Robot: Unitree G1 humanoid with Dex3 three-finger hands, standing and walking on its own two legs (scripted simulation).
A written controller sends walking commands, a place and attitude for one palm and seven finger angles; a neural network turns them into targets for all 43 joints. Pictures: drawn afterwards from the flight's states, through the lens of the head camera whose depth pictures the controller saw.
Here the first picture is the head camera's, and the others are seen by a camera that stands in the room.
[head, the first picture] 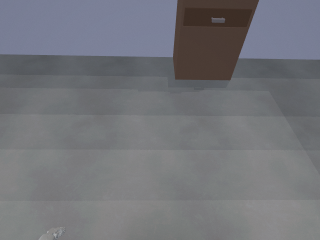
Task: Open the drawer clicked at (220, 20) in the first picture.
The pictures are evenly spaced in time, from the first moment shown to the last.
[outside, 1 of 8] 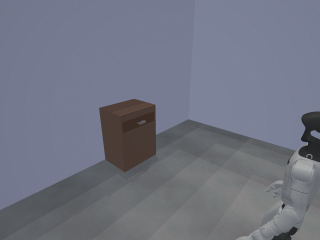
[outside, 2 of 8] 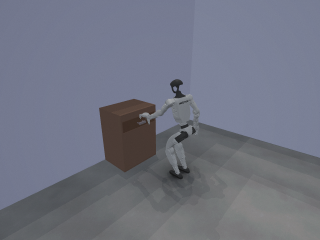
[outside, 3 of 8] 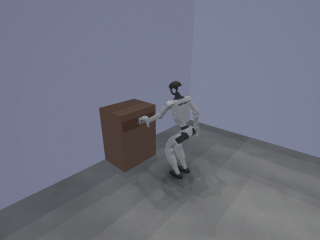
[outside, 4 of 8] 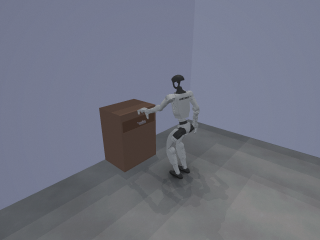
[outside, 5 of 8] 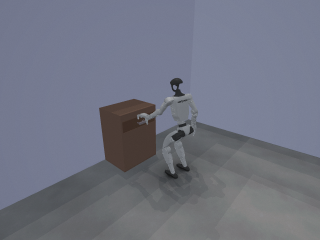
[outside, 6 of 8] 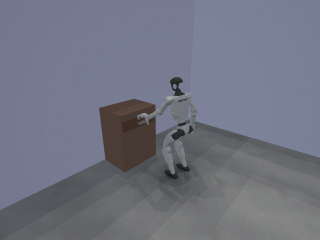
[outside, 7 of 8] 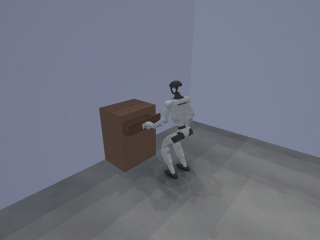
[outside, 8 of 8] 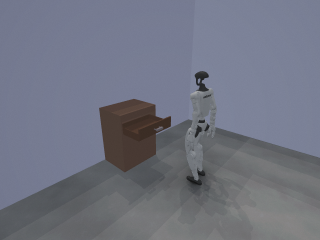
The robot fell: no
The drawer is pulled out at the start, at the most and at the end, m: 0.00 0.30 0.30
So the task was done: yes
